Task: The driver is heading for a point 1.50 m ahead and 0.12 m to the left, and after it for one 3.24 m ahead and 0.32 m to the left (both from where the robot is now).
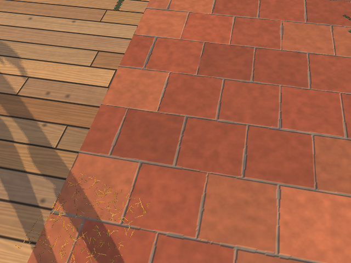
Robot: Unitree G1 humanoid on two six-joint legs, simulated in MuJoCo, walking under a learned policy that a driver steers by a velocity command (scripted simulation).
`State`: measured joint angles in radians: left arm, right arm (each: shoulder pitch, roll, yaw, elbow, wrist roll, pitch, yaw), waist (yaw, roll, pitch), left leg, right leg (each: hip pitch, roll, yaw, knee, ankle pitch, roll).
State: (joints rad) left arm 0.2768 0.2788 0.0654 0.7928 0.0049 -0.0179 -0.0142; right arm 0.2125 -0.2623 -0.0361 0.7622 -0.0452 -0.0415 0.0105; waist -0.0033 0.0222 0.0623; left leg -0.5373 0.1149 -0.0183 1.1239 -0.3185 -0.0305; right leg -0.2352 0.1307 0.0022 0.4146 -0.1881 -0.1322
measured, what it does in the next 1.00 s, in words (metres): walks ahead: left foot, then right foot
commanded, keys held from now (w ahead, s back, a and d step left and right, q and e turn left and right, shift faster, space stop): w+e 0.24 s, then w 0.16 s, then no key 0.60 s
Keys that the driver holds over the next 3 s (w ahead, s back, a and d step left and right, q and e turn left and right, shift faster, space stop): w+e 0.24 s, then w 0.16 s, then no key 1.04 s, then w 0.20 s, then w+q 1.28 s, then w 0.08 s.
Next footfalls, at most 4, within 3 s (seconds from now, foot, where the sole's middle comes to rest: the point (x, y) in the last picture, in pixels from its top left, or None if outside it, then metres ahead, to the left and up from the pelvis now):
0.32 left None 0.37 0.11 -0.78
0.76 right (220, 261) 0.46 -0.11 -0.78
1.04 left None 0.45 0.11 -0.78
2.20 left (192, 174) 0.83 -0.02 -0.78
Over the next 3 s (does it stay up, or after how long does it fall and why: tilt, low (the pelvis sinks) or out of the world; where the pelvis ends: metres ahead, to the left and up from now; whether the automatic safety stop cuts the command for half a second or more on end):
stays up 1.12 -0.03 0.01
